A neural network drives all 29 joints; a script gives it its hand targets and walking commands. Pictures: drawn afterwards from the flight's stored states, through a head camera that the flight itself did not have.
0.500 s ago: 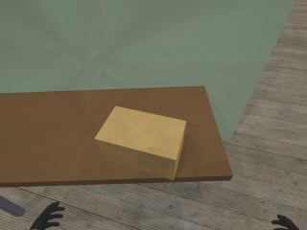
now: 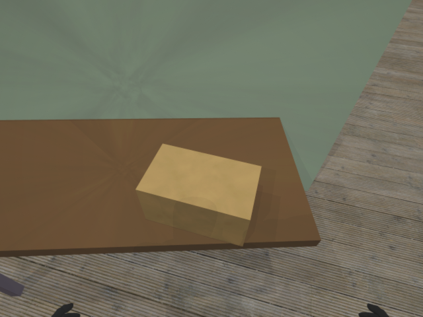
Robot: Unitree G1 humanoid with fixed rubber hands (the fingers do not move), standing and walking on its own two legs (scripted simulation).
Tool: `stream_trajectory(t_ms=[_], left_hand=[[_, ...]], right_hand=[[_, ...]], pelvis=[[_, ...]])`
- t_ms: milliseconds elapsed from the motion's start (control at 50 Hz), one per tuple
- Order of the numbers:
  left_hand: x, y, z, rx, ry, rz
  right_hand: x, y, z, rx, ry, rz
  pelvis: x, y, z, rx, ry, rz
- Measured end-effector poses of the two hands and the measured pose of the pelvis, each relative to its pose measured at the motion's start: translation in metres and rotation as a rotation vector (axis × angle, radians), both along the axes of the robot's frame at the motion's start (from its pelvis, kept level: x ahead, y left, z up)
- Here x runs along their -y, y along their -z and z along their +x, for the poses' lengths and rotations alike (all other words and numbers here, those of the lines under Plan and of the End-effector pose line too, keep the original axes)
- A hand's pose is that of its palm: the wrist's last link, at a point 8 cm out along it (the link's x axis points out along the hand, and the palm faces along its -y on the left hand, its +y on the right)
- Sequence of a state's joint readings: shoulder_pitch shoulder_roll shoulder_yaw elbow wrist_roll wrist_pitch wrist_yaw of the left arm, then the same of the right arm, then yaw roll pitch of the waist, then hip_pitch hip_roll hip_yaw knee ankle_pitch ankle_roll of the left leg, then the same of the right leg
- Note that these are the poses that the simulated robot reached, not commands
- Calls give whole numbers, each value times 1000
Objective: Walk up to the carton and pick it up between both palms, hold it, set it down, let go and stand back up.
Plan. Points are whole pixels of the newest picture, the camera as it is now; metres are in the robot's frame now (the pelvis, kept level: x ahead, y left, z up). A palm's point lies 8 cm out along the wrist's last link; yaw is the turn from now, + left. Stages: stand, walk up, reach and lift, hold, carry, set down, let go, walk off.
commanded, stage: walk up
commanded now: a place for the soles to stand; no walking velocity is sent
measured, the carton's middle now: (201, 193) +0.45 +0.05 -0.14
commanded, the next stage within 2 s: none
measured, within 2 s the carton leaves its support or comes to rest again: neither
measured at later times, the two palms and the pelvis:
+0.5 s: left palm out of the picture +0.08 +0.32 -0.10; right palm out of the picture +0.08 -0.33 -0.10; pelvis +0.01 +0.00 +0.00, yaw -1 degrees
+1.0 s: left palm (14, 299) +0.17 +0.42 -0.12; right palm (331, 294) +0.18 -0.22 -0.07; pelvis +0.09 +0.10 +0.00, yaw -1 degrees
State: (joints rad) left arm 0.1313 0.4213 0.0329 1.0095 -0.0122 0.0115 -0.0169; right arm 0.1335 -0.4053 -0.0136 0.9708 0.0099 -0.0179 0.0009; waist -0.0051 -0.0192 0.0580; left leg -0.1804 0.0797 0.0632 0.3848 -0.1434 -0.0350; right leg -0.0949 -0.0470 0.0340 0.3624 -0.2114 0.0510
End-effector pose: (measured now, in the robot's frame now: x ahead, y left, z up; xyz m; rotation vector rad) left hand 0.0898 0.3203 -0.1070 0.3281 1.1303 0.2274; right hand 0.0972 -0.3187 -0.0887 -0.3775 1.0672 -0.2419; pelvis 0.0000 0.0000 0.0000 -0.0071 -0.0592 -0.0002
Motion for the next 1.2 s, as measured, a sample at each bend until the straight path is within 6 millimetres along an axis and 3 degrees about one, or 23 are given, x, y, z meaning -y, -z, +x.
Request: stream_trajectory(t_ms=[120,260,480,560,680,740,840,920,1060,1200], left_hand=[[-2,0,-10,-21,-13,0],[1,1,-16,-37,-18,1],[5,-1,-9,-19,4,22],[-16,-7,-18,-12,-20,67],[-69,1,-28,-89,-35,106],[-92,15,-15,-107,-32,97],[-97,9,27,-68,5,50],[-102,12,54,-66,39,31],[-97,10,97,-40,75,18],[-80,2,126,-17,113,56]], right_hand=[[-2,1,6,15,0,4],[4,2,-3,-17,25,1],[8,9,-13,-34,76,30],[3,9,-8,-68,59,21],[-28,3,28,-61,-7,-17],[-50,6,43,-32,-5,-37],[-86,-6,57,-23,6,-27],[-100,-13,74,8,-18,-39],[-97,-16,88,33,-12,-62],[-74,0,79,1,1,-47]], pelvis=[[-3,-1,-3,-2,4,3],[-1,-2,-2,-6,10,6],[2,0,6,2,16,5],[-9,1,16,-6,8,-9],[-46,9,33,-7,-12,-36],[-67,19,45,12,-6,-15],[-86,5,65,-11,-5,-27],[-93,2,78,-13,8,-18],[-97,3,94,-7,43,-18],[-80,9,95,-10,67,-7]])
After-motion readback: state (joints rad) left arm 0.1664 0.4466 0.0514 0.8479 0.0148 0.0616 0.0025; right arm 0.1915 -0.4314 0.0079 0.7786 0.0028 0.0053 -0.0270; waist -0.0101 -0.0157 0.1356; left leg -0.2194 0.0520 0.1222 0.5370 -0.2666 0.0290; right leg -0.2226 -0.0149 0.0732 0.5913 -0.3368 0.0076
